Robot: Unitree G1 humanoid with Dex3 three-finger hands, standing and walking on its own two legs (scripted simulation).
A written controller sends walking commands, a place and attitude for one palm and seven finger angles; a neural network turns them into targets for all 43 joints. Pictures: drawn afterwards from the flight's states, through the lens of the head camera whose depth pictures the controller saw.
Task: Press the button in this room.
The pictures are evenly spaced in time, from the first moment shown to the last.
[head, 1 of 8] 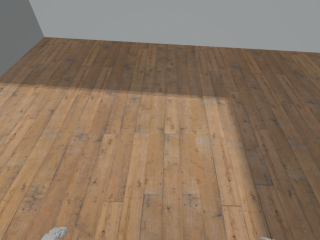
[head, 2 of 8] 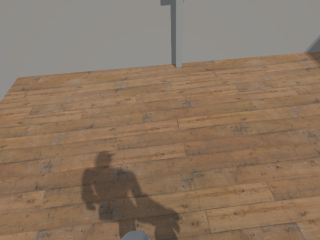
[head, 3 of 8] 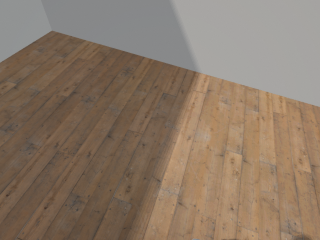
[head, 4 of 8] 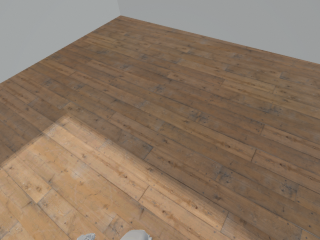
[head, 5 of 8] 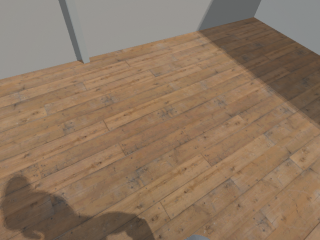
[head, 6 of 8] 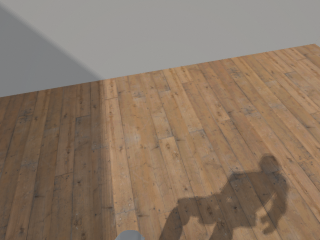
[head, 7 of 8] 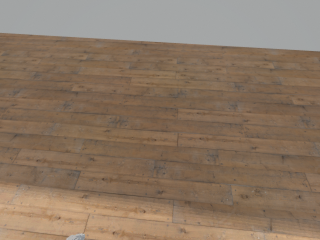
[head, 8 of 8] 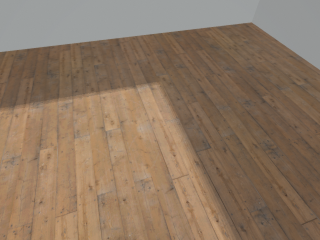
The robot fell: no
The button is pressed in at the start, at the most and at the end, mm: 0 0 0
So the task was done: no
